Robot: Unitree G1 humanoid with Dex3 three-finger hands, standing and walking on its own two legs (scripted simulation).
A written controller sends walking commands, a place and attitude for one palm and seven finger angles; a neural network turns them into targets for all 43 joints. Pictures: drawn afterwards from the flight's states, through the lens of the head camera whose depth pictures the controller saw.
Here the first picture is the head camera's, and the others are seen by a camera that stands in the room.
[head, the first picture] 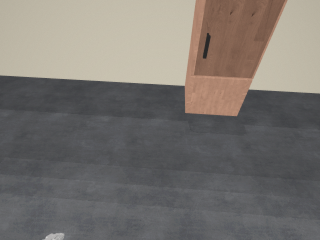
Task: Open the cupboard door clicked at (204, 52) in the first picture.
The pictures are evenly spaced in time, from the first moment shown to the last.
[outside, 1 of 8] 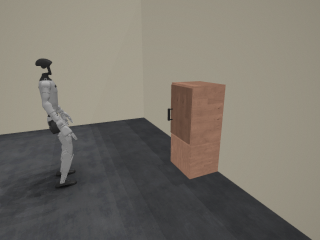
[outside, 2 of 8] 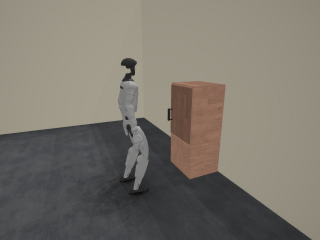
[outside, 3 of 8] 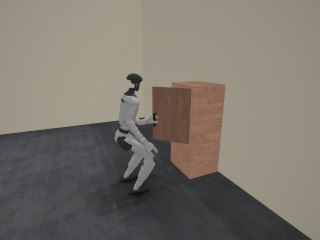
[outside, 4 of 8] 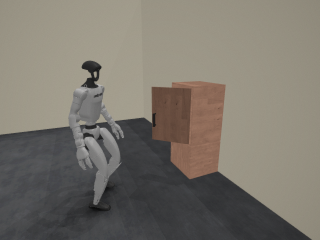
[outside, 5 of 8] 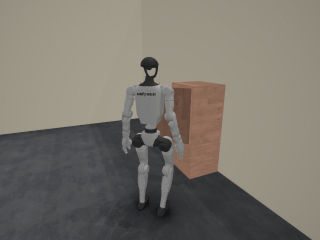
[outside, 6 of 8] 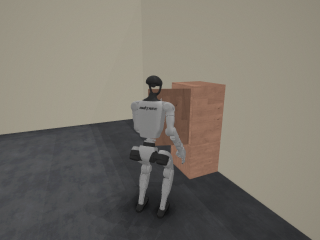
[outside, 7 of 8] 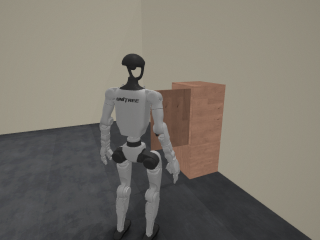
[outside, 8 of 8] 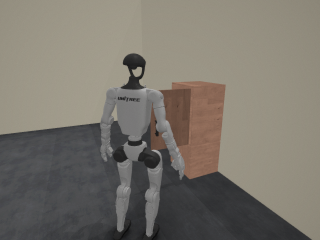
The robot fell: no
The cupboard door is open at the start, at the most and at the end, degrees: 0 88 88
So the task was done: yes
